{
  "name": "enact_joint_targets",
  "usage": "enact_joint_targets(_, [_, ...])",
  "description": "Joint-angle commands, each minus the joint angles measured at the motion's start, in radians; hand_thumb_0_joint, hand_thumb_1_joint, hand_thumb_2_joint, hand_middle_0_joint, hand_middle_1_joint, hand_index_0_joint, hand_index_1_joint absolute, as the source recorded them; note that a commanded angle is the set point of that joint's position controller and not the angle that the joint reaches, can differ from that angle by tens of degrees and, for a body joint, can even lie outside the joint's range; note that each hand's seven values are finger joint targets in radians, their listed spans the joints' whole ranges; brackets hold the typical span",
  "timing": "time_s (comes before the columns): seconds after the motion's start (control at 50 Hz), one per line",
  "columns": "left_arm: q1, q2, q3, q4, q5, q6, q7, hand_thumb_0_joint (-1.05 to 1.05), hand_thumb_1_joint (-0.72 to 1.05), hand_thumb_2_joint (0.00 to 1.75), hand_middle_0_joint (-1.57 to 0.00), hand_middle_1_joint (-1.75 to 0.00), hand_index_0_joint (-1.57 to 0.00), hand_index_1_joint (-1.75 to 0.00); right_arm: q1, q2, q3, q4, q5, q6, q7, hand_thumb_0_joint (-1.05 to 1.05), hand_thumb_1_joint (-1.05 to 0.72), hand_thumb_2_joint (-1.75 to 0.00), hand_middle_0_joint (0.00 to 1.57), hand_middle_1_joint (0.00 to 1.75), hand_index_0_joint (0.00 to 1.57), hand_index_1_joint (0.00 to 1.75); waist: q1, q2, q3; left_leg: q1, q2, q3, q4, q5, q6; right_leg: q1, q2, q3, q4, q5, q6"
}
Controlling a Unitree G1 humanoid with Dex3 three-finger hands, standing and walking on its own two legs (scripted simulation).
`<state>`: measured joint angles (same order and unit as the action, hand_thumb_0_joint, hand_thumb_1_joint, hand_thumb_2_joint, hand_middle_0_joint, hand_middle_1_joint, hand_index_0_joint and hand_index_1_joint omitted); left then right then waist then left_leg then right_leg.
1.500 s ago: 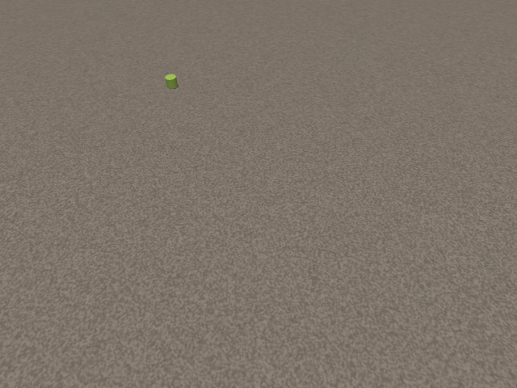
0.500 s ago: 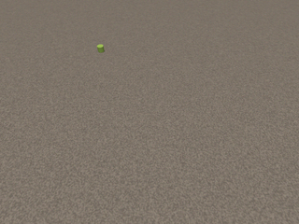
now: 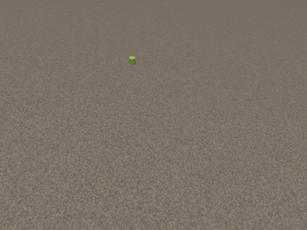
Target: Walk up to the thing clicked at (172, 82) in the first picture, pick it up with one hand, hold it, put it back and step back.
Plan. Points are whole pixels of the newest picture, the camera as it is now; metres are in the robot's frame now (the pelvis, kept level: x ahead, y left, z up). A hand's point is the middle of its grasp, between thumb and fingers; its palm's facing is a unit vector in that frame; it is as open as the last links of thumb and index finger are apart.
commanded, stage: walk up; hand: left
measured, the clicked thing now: (132, 60) +2.06 +0.28 -0.72
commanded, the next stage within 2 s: none
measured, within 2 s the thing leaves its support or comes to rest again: neither
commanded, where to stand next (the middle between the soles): +1.66 -0.01 m, yaw +2 degrees
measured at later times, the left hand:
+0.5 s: hand (82, 143) +0.43 +0.28 -0.12, palm faces -0.08 -0.93 -0.36, open 7.4 cm
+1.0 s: hand (85, 116) +0.60 +0.33 -0.16, palm faces +0.05 -0.94 -0.34, open 7.4 cm
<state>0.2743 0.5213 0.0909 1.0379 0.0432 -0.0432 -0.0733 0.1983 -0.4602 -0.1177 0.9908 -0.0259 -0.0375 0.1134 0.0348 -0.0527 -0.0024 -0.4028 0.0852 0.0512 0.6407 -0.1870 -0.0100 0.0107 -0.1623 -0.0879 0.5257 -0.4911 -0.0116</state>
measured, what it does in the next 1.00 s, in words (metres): walks ahead: right foot, then left foot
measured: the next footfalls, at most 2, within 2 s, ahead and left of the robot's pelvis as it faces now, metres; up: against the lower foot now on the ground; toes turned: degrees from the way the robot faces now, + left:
right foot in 0.50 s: +0.48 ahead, -0.12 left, +0.00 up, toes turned -4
left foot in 0.94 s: +0.74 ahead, +0.15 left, +0.00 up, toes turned +8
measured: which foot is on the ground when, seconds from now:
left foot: down 0.00-0.54, up 0.56-0.92, down 0.94-1.00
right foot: down 0.00-0.00, up 0.02-0.48, down 0.50-0.98, up 1.00-1.00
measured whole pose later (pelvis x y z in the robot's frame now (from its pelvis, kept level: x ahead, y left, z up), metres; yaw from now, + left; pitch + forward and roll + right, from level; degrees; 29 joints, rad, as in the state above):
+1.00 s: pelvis +0.59 +0.04 +0.00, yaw +2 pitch -1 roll -1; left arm 0.32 0.47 0.07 0.94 0.01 -0.05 -0.06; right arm 0.17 -0.40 -0.08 0.86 -0.04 -0.09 0.08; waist 0.05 -0.07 0.06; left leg -0.47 0.04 0.09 0.67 -0.18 0.04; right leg -0.12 -0.07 -0.04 0.84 -0.50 -0.03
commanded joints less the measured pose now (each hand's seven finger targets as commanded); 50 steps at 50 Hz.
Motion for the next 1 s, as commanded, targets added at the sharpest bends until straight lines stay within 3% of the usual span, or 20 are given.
enact_joint_targets(0.0, [-0.138, 0.058, -0.015, -0.168, -0.03, -0.033, 0.006, 0.0, 0.9, 0.9, -0.2, -0.3, -0.2, -0.3, 0.285, -0.402, -0.092, -0.02, -0.002, -0.045, -0.049, 0.0, -0.9, -0.9, 0.2, 0.3, 0.2, 0.3, -0.199, 0.475, -0.019, 0.55, 0.289, -0.752, -0.512, -0.755, 0.184, -0.814, 0.197, 0.056, 0.708, -0.085, -0.057])
enact_joint_targets(0.02, [-0.162, 0.148, -0.008, -0.167, -0.019, -0.036, 0.015, 0.0, 0.9, 0.9, -0.2, -0.3, -0.2, -0.3, 0.153, -0.417, -0.094, -0.068, 0.031, -0.045, -0.047, 0.0, -0.9, -0.9, 0.2, 0.3, 0.2, 0.3, -0.15, 0.342, 0.046, 0.419, 0.386, -0.89, -0.574, -0.774, 0.288, -0.757, 0.114, 0.155, 0.746, -0.032, -0.062])
enact_joint_targets(0.04, [-0.176, 0.177, -0.007, -0.159, -0.023, -0.042, 0.019, 0.0, 0.9, 0.9, -0.2, -0.3, -0.2, -0.3, 0.095, -0.389, -0.09, -0.086, 0.028, -0.048, -0.054, 0.0, -0.9, -0.9, 0.2, 0.3, 0.2, 0.3, -0.114, 0.247, 0.066, 0.348, 0.386, -0.84, -0.563, -0.744, 0.303, -0.753, 0.063, 0.181, 0.752, 0.017, -0.057])
enact_joint_targets(0.08, [-0.112, 0.183, 0.008, -0.099, -0.053, -0.038, 0.006, 0.0, 0.9, 0.9, -0.2, -0.3, -0.2, -0.3, 0.016, -0.279, -0.045, -0.105, 0.019, -0.067, -0.063, 0.0, -0.9, -0.9, 0.2, 0.3, 0.2, 0.3, -0.05, 0.149, 0.076, 0.266, 0.231, -0.446, -0.465, -0.468, 0.2, -0.664, 0.015, 0.193, 0.634, 0.166, -0.035])
enact_joint_targets(0.12, [-0.065, 0.169, 0.013, -0.091, -0.053, -0.02, -0.012, 0.0, 0.9, 0.9, -0.2, -0.3, -0.2, -0.3, 0.027, -0.236, -0.029, -0.103, 0.03, -0.076, -0.065, 0.0, -0.9, -0.9, 0.2, 0.3, 0.2, 0.3, -0.028, 0.173, 0.076, 0.205, 0.174, -0.301, -0.505, -0.395, 0.139, -0.588, 0.012, 0.154, 0.526, 0.25, -0.012])
enact_joint_targets(0.26, [-0.239, 0.13, 0.019, -0.178, -0.027, -0.012, -0.042, 0.0, 0.9, 0.9, -0.2, -0.3, -0.2, -0.3, 0.111, -0.239, -0.027, -0.108, 0.031, -0.098, -0.066, 0.0, -0.9, -0.9, 0.2, 0.3, 0.2, 0.3, -0.075, 0.137, 0.149, 0.3, 0.183, -0.204, -0.567, -0.259, 0.198, -0.689, 0.008, 0.107, 0.266, 0.388, 0.028])
enact_joint_targets(0.4, [-0.377, 0.05, -0.002, -0.219, -0.034, -0.028, -0.037, 0.0, 0.9, 0.9, -0.2, -0.3, -0.2, -0.3, 0.176, -0.23, -0.027, -0.102, 0.025, -0.087, -0.078, 0.0, -0.9, -0.9, 0.2, 0.3, 0.2, 0.3, -0.105, 0.109, 0.085, 0.403, 0.129, -0.06, -0.424, 0.282, 0.155, -0.501, 0.085, -0.006, -0.014, 0.478, -0.028])
enact_joint_targets(0.44, [-0.284, 0.055, 0.008, -0.196, -0.038, -0.024, -0.026, 0.0, 0.9, 0.9, -0.2, -0.3, -0.2, -0.3, 0.166, -0.237, -0.028, -0.115, 0.017, -0.08, -0.087, 0.0, -0.9, -0.9, 0.2, 0.3, 0.2, 0.3, -0.056, 0.125, -0.004, 0.438, 0.127, -0.043, -0.264, 0.454, 0.148, -0.356, 0.129, -0.032, -0.022, 0.413, -0.05])
enact_joint_targets(0.48, [-0.005, 0.114, 0.045, -0.116, -0.038, -0.029, -0.005, 0.0, 0.9, 0.9, -0.2, -0.3, -0.2, -0.3, 0.185, -0.193, -0.01, -0.132, 0.005, -0.071, -0.091, 0.0, -0.9, -0.9, 0.2, 0.3, 0.2, 0.3, 0.066, 0.02, -0.19, 0.293, 0.055, 0.025, 0.143, 0.424, 0.106, 0.063, 0.146, -0.031, -0.028, 0.363, -0.079])
enact_joint_targets(0.5, [0.123, 0.178, 0.071, -0.098, -0.028, -0.034, 0.007, 0.0, 0.9, 0.9, -0.2, -0.3, -0.2, -0.3, 0.24, -0.13, 0.013, -0.141, 0.011, -0.069, -0.089, 0.0, -0.9, -0.9, 0.2, 0.3, 0.2, 0.3, 0.106, -0.108, -0.283, 0.058, -0.01, 0.034, 0.393, 0.162, 0.087, 0.314, 0.009, 0.168, -0.027, 0.164, -0.108])
enact_joint_targets(0.52, [0.159, 0.258, 0.089, -0.115, -0.028, -0.042, 0.013, 0.0, 0.9, 0.9, -0.2, -0.3, -0.2, -0.3, 0.279, -0.116, 0.019, -0.16, 0.036, -0.073, -0.089, 0.0, -0.9, -0.9, 0.2, 0.3, 0.2, 0.3, 0.097, -0.243, -0.341, -0.218, -0.133, 0.002, 0.599, -0.296, 0.05, 0.503, -0.276, 0.689, -0.151, 0.124, -0.234])
enact_joint_targets(0.54, [0.107, 0.266, 0.094, -0.133, -0.041, -0.042, 0.02, 0.0, 0.9, 0.9, -0.2, -0.3, -0.2, -0.3, 0.217, -0.215, 0.004, -0.139, 0.034, -0.072, -0.105, 0.0, -0.9, -0.9, 0.2, 0.3, 0.2, 0.3, 0.104, -0.167, -0.291, -0.301, -0.078, -0.076, 0.666, -0.324, 0.055, 0.437, -0.317, 0.787, -0.177, 0.172, -0.306])
enact_joint_targets(0.64, [-0.046, 0.128, 0.042, -0.171, -0.051, -0.06, 0.037, 0.0, 0.9, 0.9, -0.2, -0.3, -0.2, -0.3, 0.141, -0.14, 0.017, -0.134, 0.036, -0.065, -0.079, 0.0, -0.9, -0.9, 0.2, 0.3, 0.2, 0.3, -0.01, -0.061, 0.004, -0.12, 0.011, -0.131, 0.499, -0.115, 0.067, -0.115, -0.098, 0.226, -0.21, 0.578, -0.188])
enact_joint_targets(0.8, [-0.107, 0.165, 0.038, -0.239, -0.031, -0.089, 0.01, 0.0, 0.9, 0.9, -0.2, -0.3, -0.2, -0.3, -0.04, -0.119, -0.002, -0.195, 0.017, -0.054, -0.02, 0.0, -0.9, -0.9, 0.2, 0.3, 0.2, 0.3, -0.015, -0.067, 0.088, 0.052, 0.04, -0.019, -0.018, 0.149, 0.001, -0.341, -0.061, 0.082, -0.331, 0.214, -0.18])
enact_joint_targets(0.86, [-0.072, 0.174, 0.038, -0.218, -0.035, -0.073, 0.01, 0.0, 0.9, 0.9, -0.2, -0.3, -0.2, -0.3, -0.021, -0.124, -0.014, -0.182, 0.008, -0.059, -0.027, 0.0, -0.9, -0.9, 0.2, 0.3, 0.2, 0.3, -0.025, -0.046, 0.037, 0.145, 0.015, 0.021, -0.052, 0.165, 0.012, -0.306, -0.07, 0.08, -0.232, 0.229, -0.17])
enact_joint_targets(0.9, [-0.039, 0.148, 0.026, -0.225, -0.034, -0.064, 0.017, 0.0, 0.9, 0.9, -0.2, -0.3, -0.2, -0.3, 0.108, -0.172, -0.033, -0.14, -0.002, -0.064, -0.04, 0.0, -0.9, -0.9, 0.2, 0.3, 0.2, 0.3, -0.087, 0.094, -0.042, 0.332, -0.044, 0.045, -0.081, 0.026, 0.05, -0.312, -0.023, 0.036, 0.026, 0.441, -0.142])
enact_joint_targets(0.92, [0.003, 0.107, 0.011, -0.228, -0.036, -0.058, 0.024, 0.0, 0.9, 0.9, -0.2, -0.3, -0.2, -0.3, 0.25, -0.219, -0.051, -0.111, -0.022, -0.069, -0.051, 0.0, -0.9, -0.9, 0.2, 0.3, 0.2, 0.3, -0.158, 0.213, -0.117, 0.494, -0.013, -0.023, -0.119, -0.071, 0.097, -0.388, 0.021, 0.011, 0.297, 0.465, -0.108])
enact_joint_targets(0.94, [0.062, 0.029, -0.013, -0.231, -0.046, -0.053, 0.027, 0.0, 0.9, 0.9, -0.2, -0.3, -0.2, -0.3, 0.329, -0.295, -0.074, -0.106, -0.033, -0.075, -0.068, 0.0, -0.9, -0.9, 0.2, 0.3, 0.2, 0.3, -0.172, 0.423, -0.167, 0.623, 0.183, -0.339, -0.198, -0.205, 0.145, -0.583, 0.144, -0.003, 0.575, 0.159, -0.064])
enact_joint_targets(0.96, [0.106, 0.085, 0.002, -0.23, -0.061, -0.044, 0.039, 0.0, 0.9, 0.9, -0.2, -0.3, -0.2, -0.3, 0.278, -0.326, -0.076, -0.148, -0.009, -0.077, -0.072, 0.0, -0.9, -0.9, 0.2, 0.3, 0.2, 0.3, -0.143, 0.355, -0.185, 0.679, 0.353, -0.753, -0.369, -0.309, 0.24, -0.732, 0.237, 0.092, 0.687, -0.045, -0.047])
enact_joint_targets(0.98, [0.092, 0.146, 0.002, -0.207, -0.049, -0.039, 0.053, 0.0, 0.9, 0.9, -0.2, -0.3, -0.2, -0.3, 0.209, -0.333, -0.083, -0.163, 0.017, -0.076, -0.074, 0.0, -0.9, -0.9, 0.2, 0.3, 0.2, 0.3, -0.119, 0.284, -0.155, 0.622, 0.393, -0.782, -0.387, -0.34, 0.287, -0.746, 0.148, 0.174, 0.743, -0.01, -0.061])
